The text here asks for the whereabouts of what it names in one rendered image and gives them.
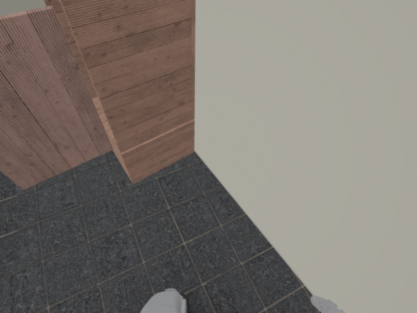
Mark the robot left thigh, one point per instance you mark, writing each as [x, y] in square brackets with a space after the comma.
[165, 302]

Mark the cupboard door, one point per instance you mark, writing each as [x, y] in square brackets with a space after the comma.
[48, 120]

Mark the left robot shin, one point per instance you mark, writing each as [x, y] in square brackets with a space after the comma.
[172, 289]

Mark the right robot hand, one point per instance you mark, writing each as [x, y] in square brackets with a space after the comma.
[325, 306]

